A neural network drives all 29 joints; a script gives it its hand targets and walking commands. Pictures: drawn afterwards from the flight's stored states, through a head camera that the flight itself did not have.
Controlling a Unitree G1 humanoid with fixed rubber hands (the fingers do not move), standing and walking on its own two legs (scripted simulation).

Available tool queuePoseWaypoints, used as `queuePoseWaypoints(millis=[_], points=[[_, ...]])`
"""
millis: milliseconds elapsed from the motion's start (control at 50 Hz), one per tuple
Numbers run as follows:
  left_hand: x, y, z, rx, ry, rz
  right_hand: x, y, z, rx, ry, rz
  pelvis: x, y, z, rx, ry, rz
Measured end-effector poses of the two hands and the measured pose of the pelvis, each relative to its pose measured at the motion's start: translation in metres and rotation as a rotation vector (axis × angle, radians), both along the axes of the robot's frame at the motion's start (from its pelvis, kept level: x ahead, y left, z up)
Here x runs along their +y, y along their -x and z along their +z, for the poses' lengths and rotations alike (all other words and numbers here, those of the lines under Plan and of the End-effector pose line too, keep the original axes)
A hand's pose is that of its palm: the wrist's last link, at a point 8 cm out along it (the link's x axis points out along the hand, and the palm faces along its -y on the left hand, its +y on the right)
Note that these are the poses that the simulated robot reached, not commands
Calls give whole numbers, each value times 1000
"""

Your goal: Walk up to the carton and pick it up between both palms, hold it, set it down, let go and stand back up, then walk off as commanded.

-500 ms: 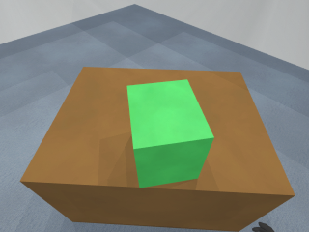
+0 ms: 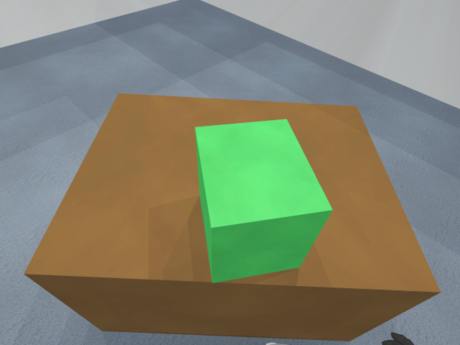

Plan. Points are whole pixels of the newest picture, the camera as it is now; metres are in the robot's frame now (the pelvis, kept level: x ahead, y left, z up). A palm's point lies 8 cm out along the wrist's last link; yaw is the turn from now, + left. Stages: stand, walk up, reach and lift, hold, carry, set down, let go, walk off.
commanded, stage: walk up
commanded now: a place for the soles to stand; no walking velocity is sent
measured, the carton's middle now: (249, 200) +0.44 -0.04 -0.05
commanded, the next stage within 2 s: reach and lift in 1.26 s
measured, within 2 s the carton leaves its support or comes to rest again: neither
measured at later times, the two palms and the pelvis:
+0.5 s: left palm out of the picture +0.08 +0.32 -0.10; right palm out of the picture +0.10 -0.32 -0.09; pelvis +0.01 +0.00 -0.01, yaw -2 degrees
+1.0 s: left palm out of the picture +0.09 +0.32 -0.09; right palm out of the picture +0.10 -0.32 -0.10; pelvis +0.01 +0.00 +0.00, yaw -2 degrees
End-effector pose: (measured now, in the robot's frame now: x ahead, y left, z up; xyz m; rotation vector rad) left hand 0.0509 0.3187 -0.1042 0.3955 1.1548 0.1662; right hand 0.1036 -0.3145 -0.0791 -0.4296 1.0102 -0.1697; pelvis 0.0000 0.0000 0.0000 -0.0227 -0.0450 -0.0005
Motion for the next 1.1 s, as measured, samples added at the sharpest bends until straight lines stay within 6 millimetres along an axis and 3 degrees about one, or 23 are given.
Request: queuePoseWaypoints(millis=[140,260,340,460,540,680,860,1000,1100], points=[[-11,-2,5,-15,-21,-10,-7,0,-17,12,-36,-27,-8,-7,-5,-22,-14,-16],[7,-8,13,-17,-49,-7,11,-4,-27,15,-62,-20,5,-9,-6,-16,0,-12],[14,-18,12,-22,-45,-9,17,-6,-21,-5,-55,-17,12,-10,-4,-13,7,-16],[5,-30,8,-49,-35,-43,3,0,-15,-9,-33,-34,3,-10,-5,-10,-3,-34],[-3,-32,10,-70,-28,-45,-2,1,-15,-1,-33,-39,0,-9,-4,-14,-16,-33],[10,-33,12,-60,-40,-37,10,2,-18,-9,-41,-37,10,-7,-5,-14,-4,-33],[-6,-41,13,-87,-41,-59,-8,4,-16,-9,-36,-45,-6,-8,-5,-11,-25,-40],[0,-42,18,-77,-57,-53,-2,2,-21,-12,-53,-43,-2,-9,-5,-5,-20,-41],[-6,-48,20,-91,-56,-62,-8,1,-19,-19,-50,-48,-7,-11,-4,1,-21,-46]])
